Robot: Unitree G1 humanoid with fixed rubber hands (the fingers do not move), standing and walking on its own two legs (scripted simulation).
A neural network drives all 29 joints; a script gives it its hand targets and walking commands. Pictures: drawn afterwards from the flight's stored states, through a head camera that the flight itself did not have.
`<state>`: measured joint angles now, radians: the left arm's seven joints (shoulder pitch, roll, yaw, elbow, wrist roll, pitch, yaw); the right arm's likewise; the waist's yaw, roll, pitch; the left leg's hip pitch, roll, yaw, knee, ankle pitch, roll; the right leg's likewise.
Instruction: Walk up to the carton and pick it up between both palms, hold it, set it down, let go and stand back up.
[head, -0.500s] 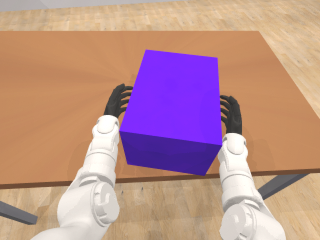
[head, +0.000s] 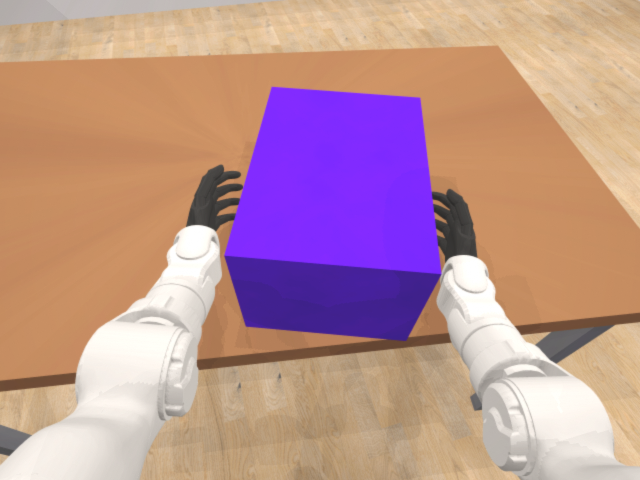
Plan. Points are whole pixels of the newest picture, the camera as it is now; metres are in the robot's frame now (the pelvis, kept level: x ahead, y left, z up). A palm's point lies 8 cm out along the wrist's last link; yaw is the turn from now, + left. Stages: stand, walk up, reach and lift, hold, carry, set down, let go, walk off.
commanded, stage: set down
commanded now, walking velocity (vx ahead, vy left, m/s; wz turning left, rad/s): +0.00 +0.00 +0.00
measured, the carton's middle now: (335, 208) +0.48 -0.02 +0.05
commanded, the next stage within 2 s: none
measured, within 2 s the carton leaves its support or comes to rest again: neither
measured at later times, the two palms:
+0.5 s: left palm (159, 191) +0.43 +0.18 +0.15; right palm (524, 209) +0.40 -0.22 +0.14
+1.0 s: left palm (140, 188) +0.42 +0.20 +0.16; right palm (517, 208) +0.39 -0.21 +0.15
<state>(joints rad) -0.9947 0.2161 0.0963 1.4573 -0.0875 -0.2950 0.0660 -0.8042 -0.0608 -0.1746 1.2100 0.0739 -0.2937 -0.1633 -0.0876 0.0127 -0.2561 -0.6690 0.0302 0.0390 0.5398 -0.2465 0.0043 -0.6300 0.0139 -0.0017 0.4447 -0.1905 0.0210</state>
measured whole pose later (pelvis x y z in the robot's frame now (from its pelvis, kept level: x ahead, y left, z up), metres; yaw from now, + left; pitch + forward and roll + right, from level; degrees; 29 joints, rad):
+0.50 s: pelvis -0.05 -0.01 -0.01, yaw +2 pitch +20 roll -1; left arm -1.22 0.39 -0.28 1.48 -0.47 -0.11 0.01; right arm -1.08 -0.28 0.01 1.26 0.37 -0.01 -0.08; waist -0.10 0.01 -0.29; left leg -0.77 0.02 0.01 0.60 -0.19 0.00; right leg -0.74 0.01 -0.03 0.56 -0.17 0.00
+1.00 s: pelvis -0.03 -0.02 +0.01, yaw +2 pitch +10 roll -1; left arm -1.07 0.43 -0.09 1.27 -0.27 0.10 -0.05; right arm -0.94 -0.20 -0.02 1.07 0.35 0.13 -0.19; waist -0.12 -0.02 -0.15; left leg -0.45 0.03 0.00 0.45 -0.18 -0.01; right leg -0.40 0.02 -0.04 0.37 -0.14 -0.01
